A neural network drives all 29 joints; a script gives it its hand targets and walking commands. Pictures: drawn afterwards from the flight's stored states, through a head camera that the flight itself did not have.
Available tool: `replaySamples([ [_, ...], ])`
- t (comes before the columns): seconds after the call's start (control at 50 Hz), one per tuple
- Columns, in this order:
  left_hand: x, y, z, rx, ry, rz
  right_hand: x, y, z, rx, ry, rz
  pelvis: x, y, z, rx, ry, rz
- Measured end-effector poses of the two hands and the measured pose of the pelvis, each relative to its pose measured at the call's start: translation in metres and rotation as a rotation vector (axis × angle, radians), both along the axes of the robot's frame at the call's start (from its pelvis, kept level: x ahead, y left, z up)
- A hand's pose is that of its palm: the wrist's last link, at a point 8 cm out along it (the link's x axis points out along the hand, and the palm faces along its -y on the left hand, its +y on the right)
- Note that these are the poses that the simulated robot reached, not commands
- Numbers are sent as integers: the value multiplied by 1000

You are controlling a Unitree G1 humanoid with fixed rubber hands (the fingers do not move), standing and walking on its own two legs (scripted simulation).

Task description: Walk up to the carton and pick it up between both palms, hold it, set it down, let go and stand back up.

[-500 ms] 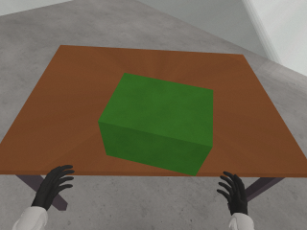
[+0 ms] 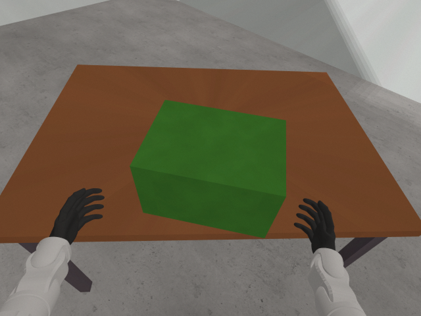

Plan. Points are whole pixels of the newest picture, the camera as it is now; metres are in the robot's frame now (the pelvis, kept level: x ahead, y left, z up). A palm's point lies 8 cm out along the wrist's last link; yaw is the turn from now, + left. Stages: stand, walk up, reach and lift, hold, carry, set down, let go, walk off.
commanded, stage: reach and lift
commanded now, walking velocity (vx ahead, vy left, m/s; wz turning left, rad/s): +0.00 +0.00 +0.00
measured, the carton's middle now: (213, 167) +0.46 -0.02 -0.03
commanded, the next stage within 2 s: none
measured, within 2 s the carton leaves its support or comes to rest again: neither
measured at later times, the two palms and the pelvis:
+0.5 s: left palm (83, 184) +0.35 +0.25 +0.04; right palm (328, 216) +0.29 -0.24 +0.02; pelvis +0.01 -0.01 +0.01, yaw +0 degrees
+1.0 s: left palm (98, 151) +0.41 +0.23 +0.07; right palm (338, 191) +0.33 -0.27 +0.05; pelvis +0.02 -0.01 +0.01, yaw -1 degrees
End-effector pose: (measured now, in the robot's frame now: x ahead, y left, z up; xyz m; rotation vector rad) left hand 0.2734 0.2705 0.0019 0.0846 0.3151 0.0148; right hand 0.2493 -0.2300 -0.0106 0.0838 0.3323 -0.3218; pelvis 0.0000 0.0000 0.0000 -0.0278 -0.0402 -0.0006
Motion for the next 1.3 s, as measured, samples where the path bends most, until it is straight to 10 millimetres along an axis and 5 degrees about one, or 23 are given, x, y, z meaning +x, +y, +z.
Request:
replaySamples([
  [0.58,94,-22,43,-32,-6,-9,51,-18,38,-31,-2,9,11,-12,9,11,65,-6],
  [0.8,108,-33,48,-29,6,-33,54,-31,41,-27,-1,-13,17,-8,11,8,80,-20],
  [1.3,178,-53,90,-3,-26,-46,114,-51,78,-64,-27,-3,14,-5,6,3,217,-23],
])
